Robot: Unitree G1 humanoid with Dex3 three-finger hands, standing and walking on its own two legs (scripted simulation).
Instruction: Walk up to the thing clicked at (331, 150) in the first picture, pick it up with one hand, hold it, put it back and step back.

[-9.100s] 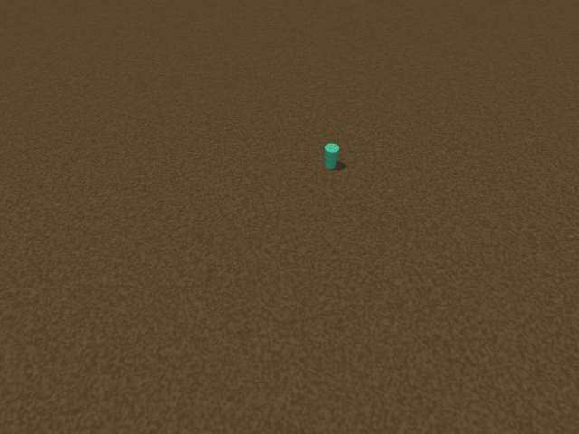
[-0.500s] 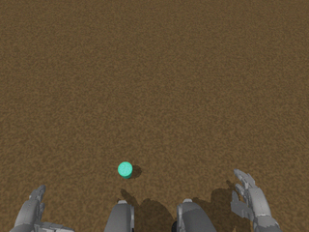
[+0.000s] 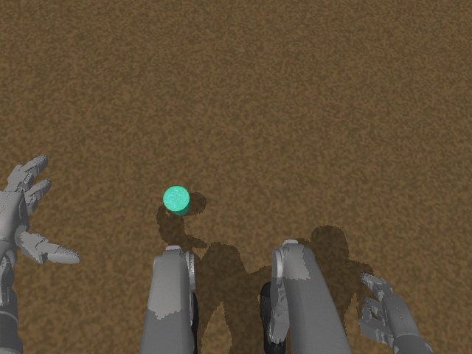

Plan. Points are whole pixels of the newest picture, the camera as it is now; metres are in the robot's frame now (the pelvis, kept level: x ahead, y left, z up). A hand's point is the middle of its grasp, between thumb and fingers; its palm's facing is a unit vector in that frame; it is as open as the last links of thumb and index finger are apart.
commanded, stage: rise first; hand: left
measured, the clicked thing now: (178, 203) +0.46 +0.15 -0.46
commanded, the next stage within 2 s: go down in 1.48 s
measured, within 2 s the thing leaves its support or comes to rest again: neither
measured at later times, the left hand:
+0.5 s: hand (118, 213) +0.38 +0.25 -0.23, palm faces -0.29 -0.67 -0.68, open 14.4 cm
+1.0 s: hand (132, 210) +0.40 +0.24 -0.28, palm faces -0.38 -0.47 -0.80, open 14.0 cm
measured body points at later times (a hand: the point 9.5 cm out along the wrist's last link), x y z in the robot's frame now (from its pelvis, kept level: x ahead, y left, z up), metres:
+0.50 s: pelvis -0.02 +0.01 -0.11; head +0.20 +0.03 +0.28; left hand +0.39 +0.29 -0.19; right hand +0.11 -0.27 -0.25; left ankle +0.06 +0.13 -0.49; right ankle +0.07 -0.12 -0.49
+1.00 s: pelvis -0.03 +0.01 -0.14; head +0.18 +0.05 +0.25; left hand +0.41 +0.26 -0.24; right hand +0.05 -0.28 -0.25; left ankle +0.06 +0.13 -0.49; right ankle +0.07 -0.12 -0.49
